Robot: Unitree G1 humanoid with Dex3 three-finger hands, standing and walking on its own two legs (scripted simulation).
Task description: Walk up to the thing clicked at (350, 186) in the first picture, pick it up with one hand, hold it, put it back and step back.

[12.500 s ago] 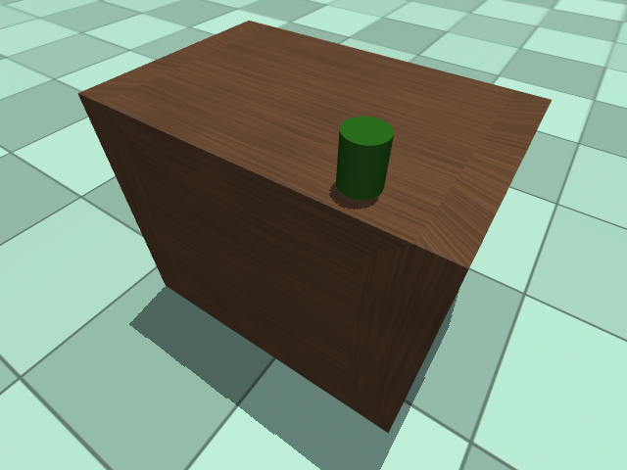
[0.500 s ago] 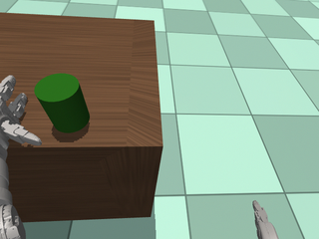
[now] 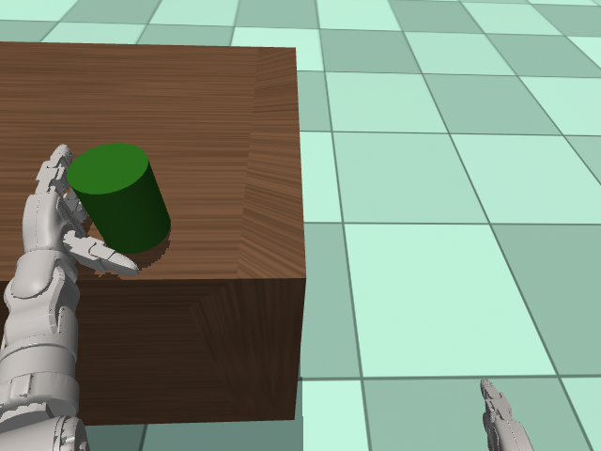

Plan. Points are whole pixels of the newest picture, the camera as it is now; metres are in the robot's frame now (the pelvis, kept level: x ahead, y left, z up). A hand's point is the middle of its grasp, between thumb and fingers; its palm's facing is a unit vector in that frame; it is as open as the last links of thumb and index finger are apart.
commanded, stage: close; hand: left
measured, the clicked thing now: (124, 200) +0.44 +0.22 +0.11
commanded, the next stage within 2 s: settle in 0.86 s
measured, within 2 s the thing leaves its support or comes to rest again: leaves its support in 1.22 s
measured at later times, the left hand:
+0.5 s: hand (116, 214) +0.42 +0.23 +0.11, palm faces +0.21 -0.98 +0.01, open 15.2 cm
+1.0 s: hand (122, 199) +0.44 +0.22 +0.12, palm faces +0.22 -0.98 +0.00, open 12.0 cm
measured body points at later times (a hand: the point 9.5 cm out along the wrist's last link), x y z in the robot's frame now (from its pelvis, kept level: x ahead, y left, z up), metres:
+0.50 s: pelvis -0.02 +0.01 +0.00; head +0.02 +0.02 +0.45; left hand +0.40 +0.28 +0.11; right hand +0.14 -0.25 -0.04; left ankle -0.02 +0.13 -0.71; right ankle -0.01 -0.12 -0.71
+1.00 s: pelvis -0.02 +0.01 -0.01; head +0.04 +0.02 +0.44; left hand +0.42 +0.28 +0.12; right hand +0.12 -0.24 -0.07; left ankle -0.02 +0.13 -0.71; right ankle -0.01 -0.12 -0.71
